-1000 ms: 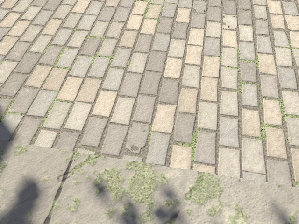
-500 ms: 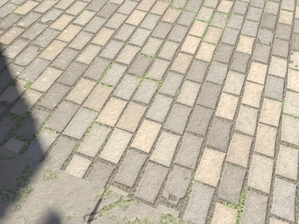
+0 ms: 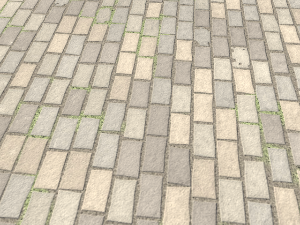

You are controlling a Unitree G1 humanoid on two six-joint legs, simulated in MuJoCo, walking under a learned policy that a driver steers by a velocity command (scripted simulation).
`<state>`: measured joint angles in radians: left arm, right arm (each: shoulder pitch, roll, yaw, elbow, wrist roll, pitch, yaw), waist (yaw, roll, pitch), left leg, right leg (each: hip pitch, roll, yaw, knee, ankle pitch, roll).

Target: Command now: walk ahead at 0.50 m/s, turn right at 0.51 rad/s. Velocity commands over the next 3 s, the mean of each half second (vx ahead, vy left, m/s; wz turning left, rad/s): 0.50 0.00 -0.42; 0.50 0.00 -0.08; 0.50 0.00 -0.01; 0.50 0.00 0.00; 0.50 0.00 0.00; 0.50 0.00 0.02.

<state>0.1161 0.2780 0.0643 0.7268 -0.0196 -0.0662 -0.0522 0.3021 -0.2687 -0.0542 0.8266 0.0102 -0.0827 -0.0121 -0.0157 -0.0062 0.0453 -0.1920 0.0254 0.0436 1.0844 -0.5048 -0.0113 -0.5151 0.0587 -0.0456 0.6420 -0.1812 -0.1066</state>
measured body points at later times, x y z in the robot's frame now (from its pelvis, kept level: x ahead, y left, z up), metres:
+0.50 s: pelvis +0.30 +0.03 +0.01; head +0.32 +0.03 +0.46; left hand +0.41 +0.29 -0.11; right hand +0.43 -0.26 -0.07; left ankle +0.39 +0.11 -0.72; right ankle +0.13 -0.07 -0.64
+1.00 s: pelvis +0.54 -0.08 +0.01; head +0.57 -0.09 +0.46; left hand +0.82 +0.10 -0.06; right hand +0.48 -0.35 -0.12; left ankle +0.42 +0.10 -0.65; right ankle +0.60 -0.19 -0.72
